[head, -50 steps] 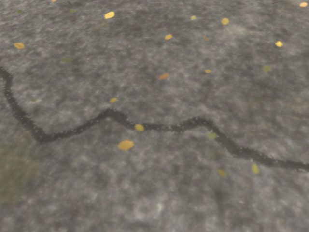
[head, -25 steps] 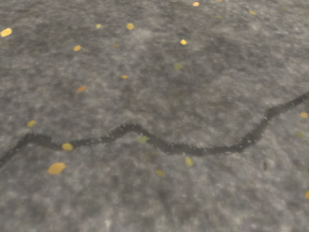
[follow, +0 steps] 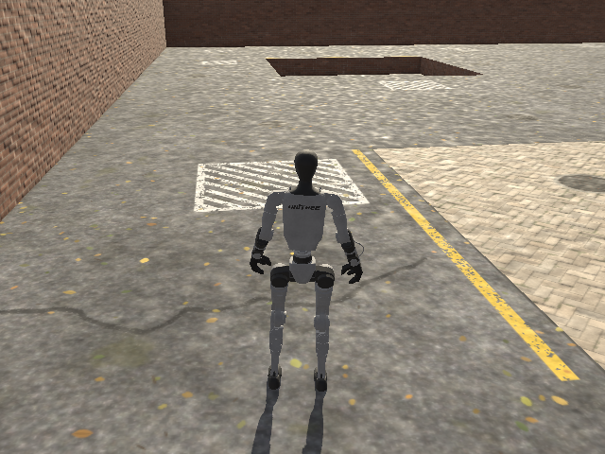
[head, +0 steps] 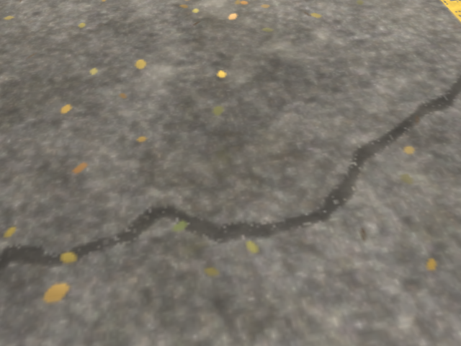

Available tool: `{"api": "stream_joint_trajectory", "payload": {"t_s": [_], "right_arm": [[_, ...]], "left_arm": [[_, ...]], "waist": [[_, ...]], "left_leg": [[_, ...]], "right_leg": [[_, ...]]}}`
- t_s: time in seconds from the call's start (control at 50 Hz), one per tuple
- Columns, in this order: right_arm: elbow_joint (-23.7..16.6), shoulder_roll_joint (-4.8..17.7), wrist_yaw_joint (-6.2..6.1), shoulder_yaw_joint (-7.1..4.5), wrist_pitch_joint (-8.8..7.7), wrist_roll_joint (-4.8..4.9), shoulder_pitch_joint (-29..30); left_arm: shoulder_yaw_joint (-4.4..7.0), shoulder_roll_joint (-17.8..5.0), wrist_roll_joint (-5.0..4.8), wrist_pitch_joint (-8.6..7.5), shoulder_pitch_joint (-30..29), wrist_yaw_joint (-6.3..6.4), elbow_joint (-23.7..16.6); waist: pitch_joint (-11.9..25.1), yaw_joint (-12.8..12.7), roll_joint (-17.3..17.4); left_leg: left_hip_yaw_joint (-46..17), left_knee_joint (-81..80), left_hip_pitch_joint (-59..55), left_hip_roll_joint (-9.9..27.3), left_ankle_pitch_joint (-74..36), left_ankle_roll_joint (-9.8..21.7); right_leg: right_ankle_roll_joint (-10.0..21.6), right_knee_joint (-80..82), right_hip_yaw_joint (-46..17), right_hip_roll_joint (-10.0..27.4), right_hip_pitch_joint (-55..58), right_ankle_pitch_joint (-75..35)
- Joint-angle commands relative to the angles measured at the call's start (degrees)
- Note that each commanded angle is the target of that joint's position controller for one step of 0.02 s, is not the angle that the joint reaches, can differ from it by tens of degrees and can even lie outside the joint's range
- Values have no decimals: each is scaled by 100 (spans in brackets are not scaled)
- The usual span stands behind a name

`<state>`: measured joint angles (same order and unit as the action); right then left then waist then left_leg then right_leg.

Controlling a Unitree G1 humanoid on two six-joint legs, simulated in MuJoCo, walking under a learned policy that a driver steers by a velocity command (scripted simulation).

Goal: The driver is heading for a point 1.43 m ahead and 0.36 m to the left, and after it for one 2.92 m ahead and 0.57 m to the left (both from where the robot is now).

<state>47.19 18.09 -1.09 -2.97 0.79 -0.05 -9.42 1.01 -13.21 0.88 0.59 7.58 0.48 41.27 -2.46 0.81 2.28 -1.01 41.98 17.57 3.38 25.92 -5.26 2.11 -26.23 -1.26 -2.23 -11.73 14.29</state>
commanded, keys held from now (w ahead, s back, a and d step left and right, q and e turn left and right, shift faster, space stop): no key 0.58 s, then w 0.42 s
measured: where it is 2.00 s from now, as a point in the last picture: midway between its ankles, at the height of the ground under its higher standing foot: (227, 309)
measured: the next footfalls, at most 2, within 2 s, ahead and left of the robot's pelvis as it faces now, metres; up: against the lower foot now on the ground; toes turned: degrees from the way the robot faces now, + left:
left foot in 0.08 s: +0.03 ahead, +0.15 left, +0.00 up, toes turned +1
right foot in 1.30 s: +0.42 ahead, -0.07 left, +0.00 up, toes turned +1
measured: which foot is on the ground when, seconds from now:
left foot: up 0.00-0.06, down 0.08-1.00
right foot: down 0.00-0.94, up 0.96-1.00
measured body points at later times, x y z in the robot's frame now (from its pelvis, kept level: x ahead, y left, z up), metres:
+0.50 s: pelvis +0.00 +0.02 +0.00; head +0.01 +0.02 +0.45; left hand +0.09 +0.29 -0.13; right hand +0.08 -0.25 -0.14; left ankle -0.01 +0.15 -0.74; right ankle -0.01 -0.10 -0.74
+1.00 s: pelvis +0.09 +0.05 -0.02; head +0.10 +0.06 +0.43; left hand +0.13 +0.31 -0.16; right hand +0.12 -0.22 -0.15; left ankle -0.01 +0.15 -0.74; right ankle +0.00 -0.09 -0.68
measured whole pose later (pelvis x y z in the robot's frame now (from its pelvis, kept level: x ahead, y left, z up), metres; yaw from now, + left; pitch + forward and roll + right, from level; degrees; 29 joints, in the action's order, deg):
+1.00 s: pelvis +0.09 +0.05 -0.02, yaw +0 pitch +2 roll +0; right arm 57.2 14.5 1.6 -2.0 -7.4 1.0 -17.5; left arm 2.7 -15.1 -1.4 -5.3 17.2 -0.9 57.7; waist 0.6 1.1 -1.4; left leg -1.2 32.9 7.9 -2.4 27.0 1.9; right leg 1.9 -61.4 -3.9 -0.7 -22.1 27.5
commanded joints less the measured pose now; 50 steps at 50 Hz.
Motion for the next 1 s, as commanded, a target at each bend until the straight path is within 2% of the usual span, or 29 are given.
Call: {"api": "stream_joint_trajectory", "payload": {"t_s": [0.02, 0.04, 0.06, 0.08, 0.1, 0.12, 0.14, 0.16, 0.2, 0.38, 0.58, 0.6, 0.62, 0.66, 0.68, 0.7, 0.74, 0.8, 0.82, 0.84, 0.86, 0.9, 0.92, 0.94, 0.96, 0.98, 1.0], "right_arm": [[-205, 339, -10, -60, -62, 35, -19], [-149, 316, -6, -47, -66, 28, -87], [-101, 317, 1, -27, -79, -18, -155], [-88, 493, -8, -44, -85, -91, -149], [-109, 816, -29, -98, -78, -83, -116], [-14, 918, -13, -145, -79, -19, -21], [-13, 671, 16, -102, -101, -18, 3], [57, 561, 15, -67, -129, -57, 4], [147, 488, 16, -31, -199, -67, 30], [524, 468, -62, 31, -210, -38, -92], [834, 373, -78, 81, -174, -28, -135], [904, 342, -85, 86, -162, -18, -230], [930, 362, -97, 71, -144, 22, -249], [868, 368, -121, 62, -154, 62, -185], [834, 354, -119, 67, -206, 77, -189], [824, 332, -103, 70, -284, 98, -238], [818, 308, -49, 63, -446, 129, -326], [698, 175, 55, 87, -651, 150, -230], [633, 108, 91, 103, -721, 149, -163], [577, 23, 132, 126, -790, 157, -195], [560, 50, 174, 124, -849, 161, -265], [656, 203, 263, 60, -920, 170, -480], [858, 293, 292, -4, -937, 188, -1002], [1266, 649, 298, -172, -936, 198, -2226], [1621, 897, 275, -233, -806, 90, -3302], [1511, 490, 265, -75, -701, 77, -2996], [1443, 307, 241, -12, -674, 37, -2765]], "left_arm": [[234, -875, -21, -49, -250, 29, -206], [219, -839, -45, -33, -302, 26, -161], [206, -801, -80, -28, -255, 14, -80], [194, -750, -56, -58, -65, -4, 9], [202, -773, 23, -87, 114, -37, 64], [214, -783, 22, -85, 176, -40, 112], [217, -858, 15, -72, -62, -18, 158], [225, -819, -14, -53, -171, 12, 164], [225, -781, -25, 15, -137, 56, 249], [253, -789, -50, 9, 59, 91, 800], [225, -808, -69, -15, 257, 147, 1327], [220, -785, -80, -9, 354, 156, 1409], [238, -820, -120, 3, 395, 169, 1453], [252, -847, -157, -27, 402, 179, 1434], [246, -831, -169, -91, 416, 173, 1418], [241, -807, -193, -178, 480, 155, 1426], [250, -807, -232, -348, 629, 100, 1465], [271, -878, -279, -519, 926, 14, 1522], [292, -966, -290, -554, 1083, -7, 1553], [331, -1136, -307, -576, 1176, -24, 1577], [354, -1199, -309, -596, 1184, -31, 1559], [368, -1131, -276, -616, 1129, -56, 1478], [364, -1105, -262, -617, 781, -75, 1323], [319, -993, -202, -667, -95, -107, 958], [270, -758, -47, -791, -504, -126, 744], [228, -612, -184, -865, -127, -177, 815], [178, -491, -383, -876, -455, -194, 690]], "waist": [[540, -38, -950], [541, 27, -903], [515, 100, -798], [540, 21, -580], [450, -188, -164], [353, -283, 183], [252, -80, 10], [249, -74, 16], [220, -81, 98], [192, -32, -217], [137, -47, -242], [256, -50, -240], [190, -59, -233], [-310, -82, -214], [-536, -83, -220], [-634, -87, -233], [-577, -104, -288], [-470, -188, -559], [-438, -215, -764], [-397, -152, -1107], [-343, -93, -1189], [-45, 17, -861], [181, 283, -642], [627, 912, 92], [754, 1201, 1489], [554, 793, 1182], [3, 737, 613]], "left_leg": [[14, -583, -196, 31, -457, -13], [66, -1121, -449, -3, -896, 25], [63, -1835, -813, -11, -1753, 95], [-152, -1986, -1174, 140, -2605, 183], [-279, -1859, -1244, 339, -3072, 341], [-181, -1691, -903, 251, -2407, 534], [-175, -1810, -688, 175, -1987, 562], [-194, -1906, -626, 166, -1900, 522], [-167, -1947, -644, 123, -2041, 449], [-87, -1920, -754, 20, -1941, 472], [-22, -1935, -739, -71, -1938, 495], [55, -1926, -770, -149, -1389, 516], [122, -1842, -649, -246, -464, 593], [-42, -1815, -118, -214, 1153, 797], [-167, -1813, 71, -157, 1429, 886], [-280, -1770, 144, -94, 1435, 957], [-411, -1596, 186, -26, 1185, 1061], [-270, -1136, 489, -203, 616, 1103], [-104, -831, 685, -321, 313, 1087], [100, -488, 874, -416, -90, 1076], [147, -349, 980, -394, -521, 1086], [154, -441, 669, -409, -1334, 1047], [41, -792, -189, -427, -1963, 1083], [-778, -1503, -2204, -129, -2976, 1362], [-2284, -1874, -3934, 895, -4723, 1595], [-2941, -1880, -4240, 1585, -5105, 2001], [-3072, -1994, -4021, 1784, -4445, 2239]], "right_leg": [[936, 504, -1043, 1313, 422, -2778], [871, 457, -1010, 1246, 368, -2538], [707, 457, -961, 1138, 250, -2079], [461, 471, -923, 975, 101, -1410], [264, 437, -747, 701, -45, -708], [112, 518, -506, 454, 50, -409], [18, 382, -414, 393, 172, -316], [7, 310, -372, 391, 218, -379], [13, 274, -375, 400, 238, -700], [-73, 302, -302, 381, 229, -947], [-124, 316, -240, 369, 227, -1003], [-103, 313, -170, 300, 263, -437], [-32, 245, -100, 202, 144, 607], [157, 250, -240, 227, -445, 2384], [243, 275, -368, 303, -653, 2667], [315, 273, -494, 388, -720, 2678], [449, 236, -739, 542, -626, 2508], [739, 449, -1341, 808, -150, 2305], [892, 606, -1727, 1010, 115, 2092], [1094, 729, -2254, 1363, 374, 1624], [1221, 631, -2516, 1602, 594, 837], [1083, -54, -2040, 1452, 740, -926], [866, -686, -1529, 1155, 254, -1820], [406, -2305, -475, 440, -1178, -3154], [-9, -4391, 122, -134, -3207, -132], [31, -4917, -165, -132, -4431, 1894], [142, -5562, -388, 168, -5197, 2021]]}}
Over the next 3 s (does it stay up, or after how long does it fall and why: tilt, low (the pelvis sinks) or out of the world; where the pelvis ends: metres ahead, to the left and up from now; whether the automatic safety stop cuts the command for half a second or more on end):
stays up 1.15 0.13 -0.02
